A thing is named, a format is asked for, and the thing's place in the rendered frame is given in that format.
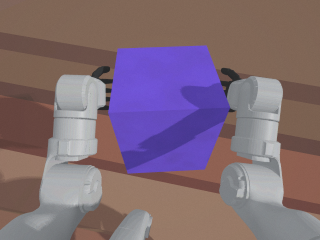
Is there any right robot hand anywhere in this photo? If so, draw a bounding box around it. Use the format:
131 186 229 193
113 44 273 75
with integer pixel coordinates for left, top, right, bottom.
220 68 242 113

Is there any carton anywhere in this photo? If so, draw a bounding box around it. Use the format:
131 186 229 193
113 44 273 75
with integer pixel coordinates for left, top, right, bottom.
108 45 230 174

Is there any robot left thigh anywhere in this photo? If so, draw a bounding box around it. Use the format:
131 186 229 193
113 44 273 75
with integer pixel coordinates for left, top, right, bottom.
109 209 153 240

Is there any robot right forearm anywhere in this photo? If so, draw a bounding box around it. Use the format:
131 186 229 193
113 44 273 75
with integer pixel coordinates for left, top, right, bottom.
227 76 284 199

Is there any robot right upper arm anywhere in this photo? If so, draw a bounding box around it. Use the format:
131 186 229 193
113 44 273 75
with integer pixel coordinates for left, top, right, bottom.
219 162 320 240

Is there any robot left forearm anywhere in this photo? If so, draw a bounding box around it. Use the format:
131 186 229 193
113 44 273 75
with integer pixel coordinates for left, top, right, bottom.
39 74 106 204

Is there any robot left upper arm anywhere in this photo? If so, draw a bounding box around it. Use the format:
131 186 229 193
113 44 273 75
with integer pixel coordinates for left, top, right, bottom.
0 164 103 240

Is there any left robot hand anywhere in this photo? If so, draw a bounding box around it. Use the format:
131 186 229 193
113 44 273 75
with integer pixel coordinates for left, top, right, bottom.
91 66 113 110

